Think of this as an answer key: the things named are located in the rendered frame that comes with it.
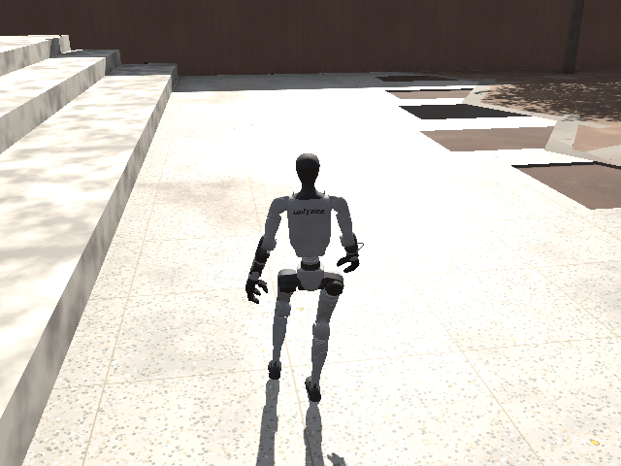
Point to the left robot upper arm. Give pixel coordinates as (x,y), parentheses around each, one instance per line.
(278,206)

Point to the left robot hand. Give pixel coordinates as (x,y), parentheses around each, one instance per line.
(250,289)

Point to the robot right forearm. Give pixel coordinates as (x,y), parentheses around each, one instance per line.
(352,252)

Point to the robot left shin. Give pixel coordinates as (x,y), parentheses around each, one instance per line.
(279,330)

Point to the robot left forearm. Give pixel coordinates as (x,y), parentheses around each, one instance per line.
(259,262)

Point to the right robot hand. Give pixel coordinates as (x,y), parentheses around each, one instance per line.
(352,267)

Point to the right robot foot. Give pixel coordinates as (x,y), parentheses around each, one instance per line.
(314,392)

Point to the right robot upper arm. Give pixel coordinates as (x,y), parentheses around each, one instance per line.
(339,205)

